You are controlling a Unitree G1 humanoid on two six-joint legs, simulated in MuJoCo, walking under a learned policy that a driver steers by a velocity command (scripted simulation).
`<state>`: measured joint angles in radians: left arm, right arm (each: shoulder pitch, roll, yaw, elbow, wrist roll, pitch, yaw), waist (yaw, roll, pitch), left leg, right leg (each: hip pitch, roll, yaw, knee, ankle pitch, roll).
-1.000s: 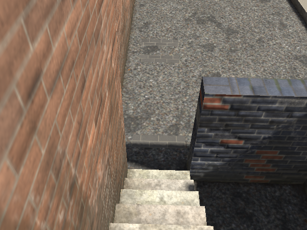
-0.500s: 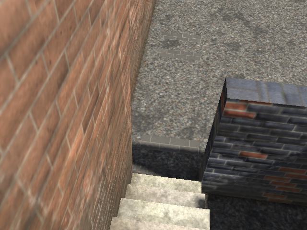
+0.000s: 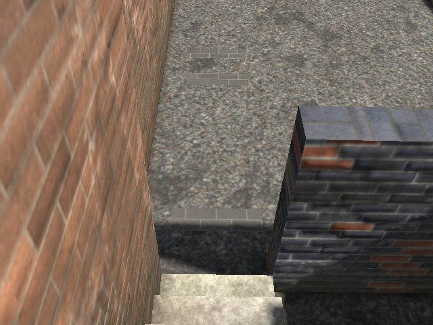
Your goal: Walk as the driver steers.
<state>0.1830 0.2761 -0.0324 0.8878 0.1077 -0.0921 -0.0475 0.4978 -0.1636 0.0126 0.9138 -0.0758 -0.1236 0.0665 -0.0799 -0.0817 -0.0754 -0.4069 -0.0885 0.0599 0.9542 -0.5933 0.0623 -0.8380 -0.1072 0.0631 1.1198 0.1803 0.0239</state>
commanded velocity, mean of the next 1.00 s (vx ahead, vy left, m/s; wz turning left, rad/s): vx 0.50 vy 0.00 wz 0.00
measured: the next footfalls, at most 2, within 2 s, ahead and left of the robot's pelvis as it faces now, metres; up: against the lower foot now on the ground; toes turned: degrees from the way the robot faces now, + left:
right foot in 0.18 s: +0.20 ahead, -0.15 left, -0.21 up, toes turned -2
left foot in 0.72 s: +0.44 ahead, +0.04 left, -0.41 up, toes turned +0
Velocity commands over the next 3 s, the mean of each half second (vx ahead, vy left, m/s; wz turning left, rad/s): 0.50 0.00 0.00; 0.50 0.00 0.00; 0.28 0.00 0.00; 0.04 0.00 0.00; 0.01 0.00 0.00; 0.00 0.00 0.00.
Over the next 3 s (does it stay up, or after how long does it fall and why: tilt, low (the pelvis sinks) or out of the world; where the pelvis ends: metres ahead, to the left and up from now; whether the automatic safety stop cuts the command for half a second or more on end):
stays up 0.67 -0.12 -0.56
